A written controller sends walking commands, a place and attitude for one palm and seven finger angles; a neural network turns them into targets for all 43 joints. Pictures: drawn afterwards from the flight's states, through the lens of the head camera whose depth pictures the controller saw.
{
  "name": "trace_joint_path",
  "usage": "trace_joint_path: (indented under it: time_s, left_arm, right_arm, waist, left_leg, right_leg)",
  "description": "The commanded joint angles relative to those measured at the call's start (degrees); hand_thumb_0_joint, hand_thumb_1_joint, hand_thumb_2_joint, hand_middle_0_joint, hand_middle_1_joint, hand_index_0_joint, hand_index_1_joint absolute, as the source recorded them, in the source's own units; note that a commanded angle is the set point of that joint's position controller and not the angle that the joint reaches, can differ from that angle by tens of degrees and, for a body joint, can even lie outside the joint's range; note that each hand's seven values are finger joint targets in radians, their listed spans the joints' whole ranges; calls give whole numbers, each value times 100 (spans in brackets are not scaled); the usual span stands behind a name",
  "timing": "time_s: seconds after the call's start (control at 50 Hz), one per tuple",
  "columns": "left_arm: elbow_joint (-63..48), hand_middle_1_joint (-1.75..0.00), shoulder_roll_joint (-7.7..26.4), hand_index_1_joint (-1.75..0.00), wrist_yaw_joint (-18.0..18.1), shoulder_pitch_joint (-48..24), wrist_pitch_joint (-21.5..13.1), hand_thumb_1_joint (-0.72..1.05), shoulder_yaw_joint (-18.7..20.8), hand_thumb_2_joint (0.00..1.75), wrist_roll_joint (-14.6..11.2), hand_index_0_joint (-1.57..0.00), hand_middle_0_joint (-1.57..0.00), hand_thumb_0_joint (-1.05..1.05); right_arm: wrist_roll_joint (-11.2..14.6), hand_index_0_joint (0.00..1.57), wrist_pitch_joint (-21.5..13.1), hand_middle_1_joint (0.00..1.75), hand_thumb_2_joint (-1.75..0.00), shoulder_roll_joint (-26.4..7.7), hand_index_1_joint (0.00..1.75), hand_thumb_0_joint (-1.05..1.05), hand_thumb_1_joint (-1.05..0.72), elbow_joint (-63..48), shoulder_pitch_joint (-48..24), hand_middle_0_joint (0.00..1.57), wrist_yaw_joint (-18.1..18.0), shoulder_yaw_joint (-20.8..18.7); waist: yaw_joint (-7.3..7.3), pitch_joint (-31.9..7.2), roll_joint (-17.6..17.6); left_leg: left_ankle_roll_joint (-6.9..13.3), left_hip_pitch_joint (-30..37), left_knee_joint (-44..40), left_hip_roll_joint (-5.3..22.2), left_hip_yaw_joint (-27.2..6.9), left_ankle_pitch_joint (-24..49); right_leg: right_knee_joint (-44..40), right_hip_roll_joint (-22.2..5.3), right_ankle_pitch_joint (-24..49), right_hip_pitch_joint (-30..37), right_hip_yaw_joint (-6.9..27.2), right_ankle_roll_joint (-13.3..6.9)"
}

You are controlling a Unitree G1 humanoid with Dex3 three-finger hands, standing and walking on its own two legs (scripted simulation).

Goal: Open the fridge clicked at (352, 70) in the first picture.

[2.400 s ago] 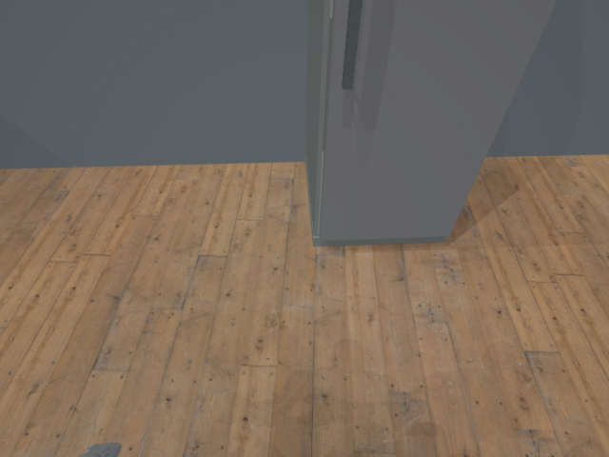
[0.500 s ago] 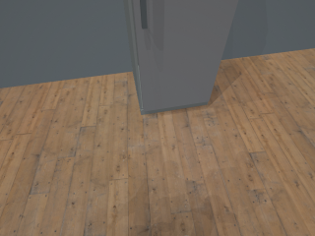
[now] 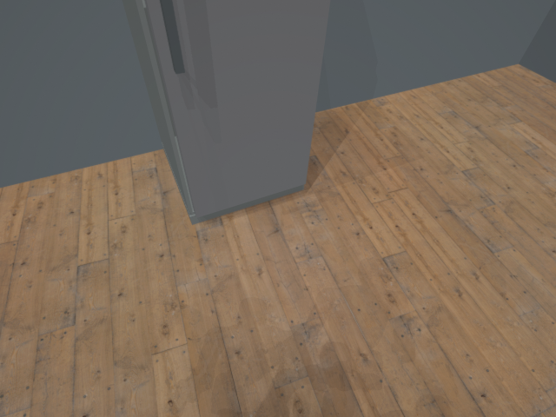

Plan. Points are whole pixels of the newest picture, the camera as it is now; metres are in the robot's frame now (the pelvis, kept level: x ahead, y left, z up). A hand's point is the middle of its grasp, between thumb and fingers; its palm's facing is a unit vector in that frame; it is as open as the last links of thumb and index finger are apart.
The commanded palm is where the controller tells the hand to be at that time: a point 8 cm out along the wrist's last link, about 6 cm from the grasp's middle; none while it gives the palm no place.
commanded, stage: walk to a spot facing it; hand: left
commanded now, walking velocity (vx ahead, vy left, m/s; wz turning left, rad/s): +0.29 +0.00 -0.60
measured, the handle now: out of the picture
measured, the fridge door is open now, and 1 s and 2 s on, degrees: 0 0 0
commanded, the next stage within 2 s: turn to face it in 0.88 s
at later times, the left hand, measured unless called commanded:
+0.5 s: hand (270, 310) +0.35 +0.05 -0.18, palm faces -0.40 -0.90 -0.17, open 7.4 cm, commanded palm none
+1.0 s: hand (270, 267) +0.45 +0.07 -0.18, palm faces -0.44 -0.88 -0.17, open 7.3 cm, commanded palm none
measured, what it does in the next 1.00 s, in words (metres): walks ahead, turning right: right foot, then left foot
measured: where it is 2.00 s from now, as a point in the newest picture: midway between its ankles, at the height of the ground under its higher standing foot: (339, 372)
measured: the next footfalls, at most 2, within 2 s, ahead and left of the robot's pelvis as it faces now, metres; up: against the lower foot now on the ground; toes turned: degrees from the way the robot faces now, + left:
right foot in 0.46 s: +0.23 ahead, -0.20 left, +0.00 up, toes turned -26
left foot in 0.84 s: +0.43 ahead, -0.03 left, +0.00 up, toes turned -16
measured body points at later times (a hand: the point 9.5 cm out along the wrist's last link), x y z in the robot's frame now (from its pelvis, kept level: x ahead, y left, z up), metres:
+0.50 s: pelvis +0.14 -0.06 -0.03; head +0.19 -0.07 +0.42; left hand +0.37 +0.10 -0.16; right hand -0.06 -0.23 -0.15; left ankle +0.00 +0.12 -0.67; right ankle +0.20 -0.18 -0.74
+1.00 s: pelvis +0.33 -0.09 +0.00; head +0.35 -0.07 +0.45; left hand +0.48 +0.11 -0.16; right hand +0.28 -0.33 -0.13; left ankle +0.40 -0.02 -0.74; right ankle +0.24 -0.19 -0.65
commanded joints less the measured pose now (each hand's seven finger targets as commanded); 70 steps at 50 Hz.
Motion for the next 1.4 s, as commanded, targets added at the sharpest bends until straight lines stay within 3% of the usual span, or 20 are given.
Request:
trace_joint_path:
  time_s: [0.0,0.1,0.28,0.38,0.4,0.42,0.44,0.48,0.58,0.78,0.8,0.84,0.9,0.96,1.1,1.2,1.24,1.26,1.32,1.38]
  left_arm:
    - [-1000,-30,648,-30,-137,-1098,-268,90,247,90,-6,-20,-20,0]
    - [-530,-30,421,-30,-306,-680,-120,90,212,90,93,-20,-20,0]
    - [-817,-30,88,-30,-343,-2288,-158,90,-65,90,45,-20,-20,0]
    - [-415,-30,360,-30,-257,-1272,-295,90,2,90,43,-20,-20,0]
    - [-139,-30,612,-30,-218,-373,-371,90,97,90,66,-20,-20,0]
    - [97,-30,1293,-30,-131,462,-437,90,257,90,68,-20,-20,0]
    - [206,-30,1838,-30,-52,1006,-454,90,366,90,-50,-20,-20,0]
    - [13,-30,1611,-30,39,287,-372,90,330,90,-129,-20,-20,0]
    - [-123,-30,799,-30,131,-1030,-486,90,68,90,40,-20,-20,0]
    - [-2,-30,742,-30,74,-580,-459,90,115,90,-6,-20,-20,0]
    - [-59,-30,553,-30,62,-540,-433,90,84,90,-27,-20,-20,0]
    - [-330,-30,102,-30,3,-588,-454,90,3,90,-44,-20,-20,0]
    - [-168,-30,279,-30,-90,-734,-370,90,137,90,57,-20,-20,0]
    - [67,-30,19,-30,-79,-244,-205,90,122,90,43,-20,-20,0]
    - [276,-30,-333,-30,104,-511,-299,90,-148,90,4,-20,-20,0]
    - [451,-30,94,-30,180,-156,-409,90,-54,90,-23,-20,-20,0]
    - [636,-30,890,-30,278,532,-464,90,128,90,6,-20,-20,0]
    - [596,-30,995,-30,286,561,-458,90,156,90,-32,-20,-20,0]
    - [343,-30,498,-30,363,-171,-363,90,31,90,-8,-20,-20,0]
    - [135,-30,435,-30,388,-563,-345,90,36,90,37,-20,-20,0]
  right_arm:
    - [-74,20,-206,30,-90,-1482,30,0,-90,-209,935,20,-160,-317]
    - [-80,20,-373,30,-90,-623,30,0,-90,-152,593,20,-135,-30]
    - [-143,20,-414,30,-90,-515,30,0,-90,555,1976,20,-133,-29]
    - [-94,20,-374,30,-90,-783,30,0,-90,642,1806,20,-97,-115]
    - [-50,20,-363,30,-90,-792,30,0,-90,575,1705,20,-66,-88]
    - [55,20,-364,30,-90,-494,30,0,-90,465,1735,20,23,-41]
    - [102,20,-403,30,-90,-155,30,0,-90,178,1558,20,-34,-3]
    - [42,20,-399,30,-90,-299,30,0,-90,-7,825,20,-61,-75]
    - [-127,20,-61,30,-90,46,30,0,-90,408,1548,20,36,-46]
    - [-87,20,-296,30,-90,-61,30,0,-90,127,869,20,109,-112]
    - [-101,20,-351,30,-90,-269,30,0,-90,266,1275,20,45,-145]
    - [-204,20,-341,30,-90,-1105,30,0,-90,391,2094,20,-11,-285]
    - [-128,20,-366,30,-90,-410,30,0,-90,211,1084,20,-71,-68]
    - [-102,20,-417,30,-90,-165,30,0,-90,254,849,20,-122,-45]
    - [-105,20,-310,30,-90,-119,30,0,-90,788,1199,20,-88,-7]
    - [-40,20,-121,30,-90,-160,30,0,-90,857,1054,20,-60,-96]
    - [20,20,-68,30,-90,392,30,0,-90,598,1081,20,-8,-30]
    - [10,20,51,30,-90,247,30,0,-90,505,853,20,-60,-41]
    - [-20,20,157,30,-90,210,30,0,-90,571,591,20,13,-119]
    - [-48,20,266,30,-90,319,30,0,-90,531,680,20,112,-158]
  waist:
    - [-722,552,1216]
    - [-223,906,832]
    - [-801,1101,940]
    - [-187,270,1011]
    - [268,-256,818]
    - [607,-1017,-88]
    - [606,-1749,-887]
    - [379,-927,-249]
    - [-673,168,-345]
    - [-553,471,-297]
    - [-711,298,233]
    - [-949,97,2111]
    - [-535,769,798]
    - [-310,364,771]
    - [-478,175,1137]
    - [-175,-130,903]
    - [36,-605,-1168]
    - [155,-735,-1772]
    - [-126,-109,-686]
    - [-335,177,-842]
  left_leg:
    - [1067,1270,-2276,2896,-2900,-2051]
    - [594,444,-1973,1556,-457,57]
    - [664,1646,-1398,1771,729,3169]
    - [373,1397,507,1746,1478,6173]
    - [126,614,1713,1619,1639,5669]
    - [-94,-1106,3464,1273,1629,2870]
    - [-306,-2472,5483,497,1127,-1126]
    - [-139,-2746,5700,895,221,-391]
    - [-271,-1357,3691,1083,386,339]
    - [-237,33,445,476,750,1042]
    - [-165,885,-81,647,515,814]
    - [740,1636,-1612,2950,-2377,-376]
    - [517,287,-1816,2479,-1138,2]
    - [424,428,-1368,1990,463,2624]
    - [701,803,-781,1525,822,4915]
    - [252,351,203,1217,549,3620]
    - [-223,-1588,2026,280,991,-806]
    - [-214,-1636,2858,354,413,-1558]
    - [-227,-1917,3862,482,225,-741]
    - [-268,-1619,3396,505,392,-358]
  right_leg:
    - [2569,-712,-1583,-2813,-651,286]
    - [4023,-976,-6,-2359,-1025,437]
    - [1926,-1178,-42,-2351,-1855,344]
    - [664,-520,-277,203,-2320,-173]
    - [265,-459,213,1807,-2322,-290]
    - [116,-1760,143,3691,-787,-738]
    - [-445,-3451,1170,4421,2072,-1463]
    - [-974,-3206,305,2976,1625,-1457]
    - [-1512,-2163,-375,-225,-341,-846]
    - [-895,-1761,-917,-228,-147,-627]
    - [-75,-1406,-717,-581,-370,-438]
    - [3114,-504,-2231,-2070,-1438,51]
    - [4241,-1204,-951,-1999,-1101,160]
    - [4148,-1290,-375,-1580,-1292,369]
    - [1334,-1117,-254,-480,-1874,415]
    - [-415,-1283,1297,1114,-1873,402]
    - [-384,-3356,4451,2856,-412,-418]
    - [-552,-3565,4661,2471,-227,-729]
    - [-619,-3112,3354,1733,-1126,-631]
    - [-892,-2972,2103,964,-1726,-426]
